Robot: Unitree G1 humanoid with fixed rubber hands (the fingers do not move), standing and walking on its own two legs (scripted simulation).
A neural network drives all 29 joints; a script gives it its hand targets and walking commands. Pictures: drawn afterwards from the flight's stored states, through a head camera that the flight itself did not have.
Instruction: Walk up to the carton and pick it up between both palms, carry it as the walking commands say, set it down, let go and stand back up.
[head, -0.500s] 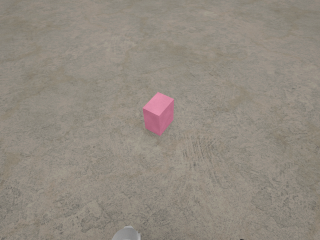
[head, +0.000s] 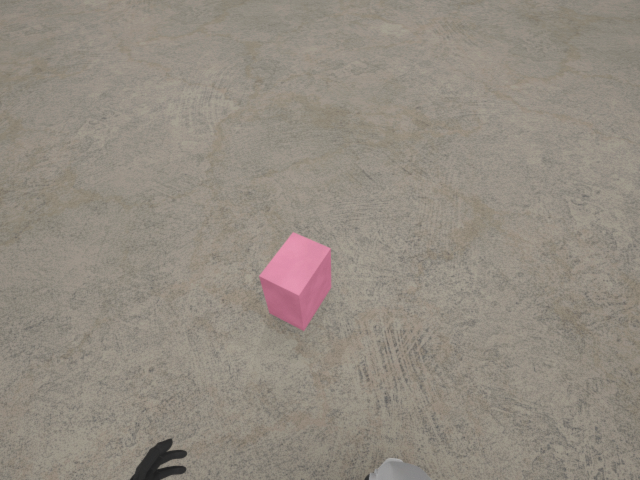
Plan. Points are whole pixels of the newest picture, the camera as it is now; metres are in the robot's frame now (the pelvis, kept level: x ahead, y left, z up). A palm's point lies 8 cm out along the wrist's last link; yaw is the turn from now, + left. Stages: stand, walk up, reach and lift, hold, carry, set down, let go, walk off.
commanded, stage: walk up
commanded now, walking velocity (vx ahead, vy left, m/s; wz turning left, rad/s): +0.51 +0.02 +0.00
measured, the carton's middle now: (298, 282) +0.77 +0.07 -0.64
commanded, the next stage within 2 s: none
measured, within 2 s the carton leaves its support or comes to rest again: neither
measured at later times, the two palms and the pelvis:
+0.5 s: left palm (132, 479) +0.16 +0.26 -0.15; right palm (423, 313) +0.38 -0.17 -0.12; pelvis +0.24 +0.04 +0.00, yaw -1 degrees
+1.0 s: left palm (171, 309) +0.41 +0.25 -0.13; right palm (439, 350) +0.32 -0.19 -0.14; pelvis +0.31 +0.04 +0.01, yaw +0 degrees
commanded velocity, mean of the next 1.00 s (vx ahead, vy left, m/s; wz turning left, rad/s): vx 0.19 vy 0.06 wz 0.00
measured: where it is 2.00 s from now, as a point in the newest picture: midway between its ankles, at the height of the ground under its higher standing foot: (311, 441)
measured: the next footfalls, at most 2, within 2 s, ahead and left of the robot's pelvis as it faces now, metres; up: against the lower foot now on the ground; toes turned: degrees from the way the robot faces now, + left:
left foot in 0.42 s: +0.33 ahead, +0.16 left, +0.00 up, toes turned +2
right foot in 0.72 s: +0.38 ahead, -0.08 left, +0.00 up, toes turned -3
